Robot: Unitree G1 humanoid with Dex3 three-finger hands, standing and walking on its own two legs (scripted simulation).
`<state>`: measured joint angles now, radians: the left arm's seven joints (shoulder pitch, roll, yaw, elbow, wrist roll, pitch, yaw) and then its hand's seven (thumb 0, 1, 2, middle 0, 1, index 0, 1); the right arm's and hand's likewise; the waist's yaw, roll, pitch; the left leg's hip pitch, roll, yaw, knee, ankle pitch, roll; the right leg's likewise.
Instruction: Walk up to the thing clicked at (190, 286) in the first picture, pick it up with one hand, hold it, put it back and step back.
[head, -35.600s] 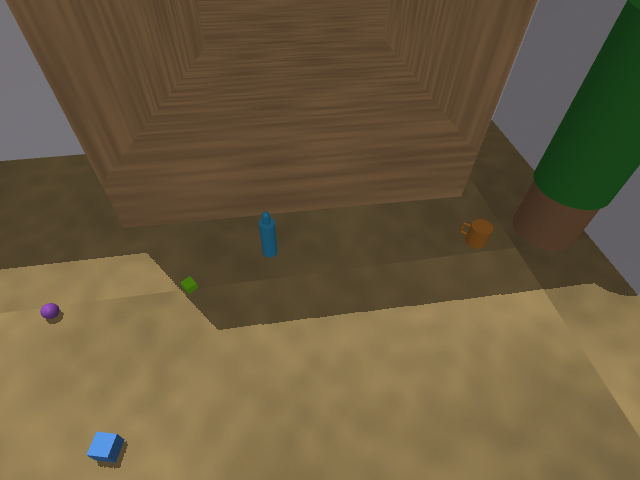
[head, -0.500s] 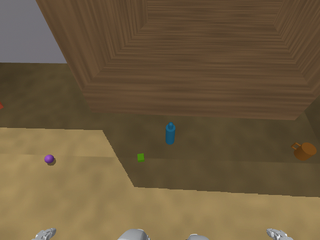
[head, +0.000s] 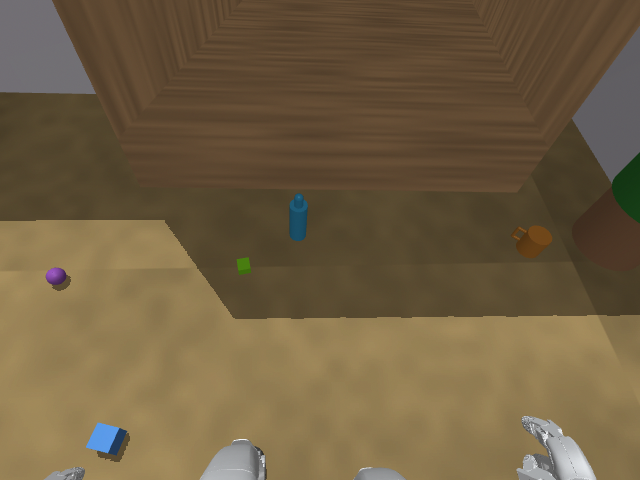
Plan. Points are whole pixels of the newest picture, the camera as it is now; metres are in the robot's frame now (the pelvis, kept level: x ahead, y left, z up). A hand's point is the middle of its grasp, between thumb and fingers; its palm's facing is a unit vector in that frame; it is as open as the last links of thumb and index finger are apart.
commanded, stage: step back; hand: left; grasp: from above
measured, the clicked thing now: (243, 266) +0.80 +0.23 -0.74
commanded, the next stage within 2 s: stand in 1.54 s
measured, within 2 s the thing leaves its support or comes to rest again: neither
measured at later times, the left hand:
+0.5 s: hand out of the picture -0.07 +0.24 -0.14, palm faces +0.13 -0.94 -0.33, open 7.4 cm
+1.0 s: hand out of the picture -0.16 +0.24 -0.14, palm faces +0.13 -0.92 -0.37, open 7.4 cm
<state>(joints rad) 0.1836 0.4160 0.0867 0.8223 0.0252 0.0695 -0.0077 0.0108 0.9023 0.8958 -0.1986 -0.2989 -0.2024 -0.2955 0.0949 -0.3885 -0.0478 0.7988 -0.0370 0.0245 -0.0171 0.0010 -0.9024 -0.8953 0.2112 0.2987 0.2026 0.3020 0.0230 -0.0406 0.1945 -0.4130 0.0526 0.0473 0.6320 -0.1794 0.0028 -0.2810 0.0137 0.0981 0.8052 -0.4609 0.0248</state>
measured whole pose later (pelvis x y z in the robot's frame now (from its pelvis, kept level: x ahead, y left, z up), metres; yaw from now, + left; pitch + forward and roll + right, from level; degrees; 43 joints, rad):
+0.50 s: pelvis -0.15 -0.03 +0.01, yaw +9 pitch -3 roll +0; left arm 0.15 0.38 0.08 0.83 0.03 0.08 -0.02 0.01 0.90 0.90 -0.20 -0.30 -0.20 -0.30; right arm 0.27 -0.34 -0.03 0.94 -0.06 0.01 -0.01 0.00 -0.90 -0.90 0.21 0.30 0.20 0.30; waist -0.01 -0.06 0.12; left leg -0.23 -0.04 -0.02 0.62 -0.33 0.04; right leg -0.44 0.00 0.04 0.92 -0.47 -0.01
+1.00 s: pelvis -0.16 -0.03 +0.01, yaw +7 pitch -2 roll +0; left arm 0.24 0.39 0.05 1.00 0.03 -0.01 -0.02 0.01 0.90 0.90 -0.20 -0.30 -0.20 -0.30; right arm 0.20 -0.37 -0.07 0.98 -0.05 -0.02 0.03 0.00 -0.91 -0.90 0.21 0.30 0.20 0.30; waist 0.04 -0.02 0.06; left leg -0.27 -0.02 0.03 0.58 -0.27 0.03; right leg -0.26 -0.06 0.03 0.71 -0.43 0.00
